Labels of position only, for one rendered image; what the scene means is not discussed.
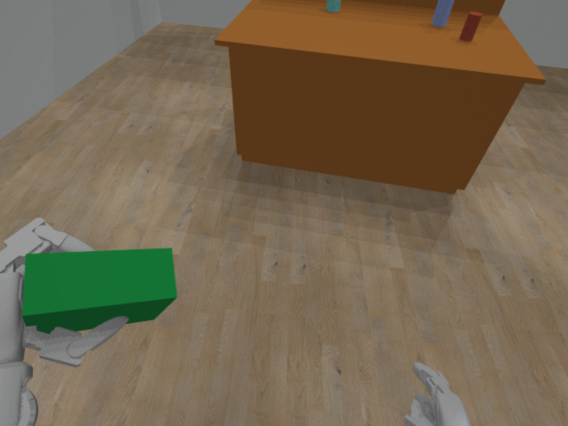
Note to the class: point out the sponge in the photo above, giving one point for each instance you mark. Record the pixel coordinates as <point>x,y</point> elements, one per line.
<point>81,290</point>

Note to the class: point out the robot right hand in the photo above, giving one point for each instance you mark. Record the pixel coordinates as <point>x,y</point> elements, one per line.
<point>446,410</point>

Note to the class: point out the table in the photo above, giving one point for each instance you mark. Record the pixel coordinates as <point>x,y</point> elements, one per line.
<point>374,91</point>

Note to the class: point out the left robot forearm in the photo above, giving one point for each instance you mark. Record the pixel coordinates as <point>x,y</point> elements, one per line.
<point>18,405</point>

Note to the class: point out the robot left hand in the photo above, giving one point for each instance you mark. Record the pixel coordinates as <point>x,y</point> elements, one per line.
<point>62,345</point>

